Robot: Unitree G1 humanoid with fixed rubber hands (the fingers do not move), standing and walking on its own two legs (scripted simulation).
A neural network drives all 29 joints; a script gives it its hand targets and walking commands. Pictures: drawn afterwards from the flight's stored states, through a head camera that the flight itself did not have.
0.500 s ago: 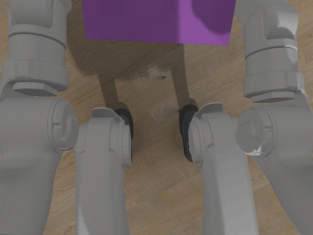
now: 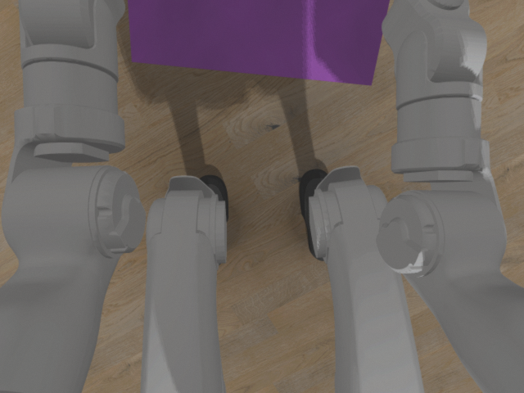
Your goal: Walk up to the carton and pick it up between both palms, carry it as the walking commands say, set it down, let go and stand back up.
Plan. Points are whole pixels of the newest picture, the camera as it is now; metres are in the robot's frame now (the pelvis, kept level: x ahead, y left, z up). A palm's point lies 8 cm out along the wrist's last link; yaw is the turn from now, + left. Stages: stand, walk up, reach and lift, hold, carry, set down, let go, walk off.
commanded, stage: reach and lift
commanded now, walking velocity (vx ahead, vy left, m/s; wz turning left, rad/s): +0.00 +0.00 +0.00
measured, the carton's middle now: out of the picture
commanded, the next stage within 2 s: none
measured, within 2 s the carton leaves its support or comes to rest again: neither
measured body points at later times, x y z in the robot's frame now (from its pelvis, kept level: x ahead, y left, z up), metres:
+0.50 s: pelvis -0.01 +0.00 +0.05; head +0.34 +0.00 +0.32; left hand +0.57 +0.16 -0.06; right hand +0.54 -0.17 -0.06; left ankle +0.15 +0.12 -0.41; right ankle +0.15 -0.12 -0.41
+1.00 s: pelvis -0.01 +0.00 +0.11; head +0.32 -0.01 +0.41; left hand +0.55 +0.15 +0.02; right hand +0.51 -0.17 +0.02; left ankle +0.15 +0.12 -0.41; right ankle +0.15 -0.12 -0.41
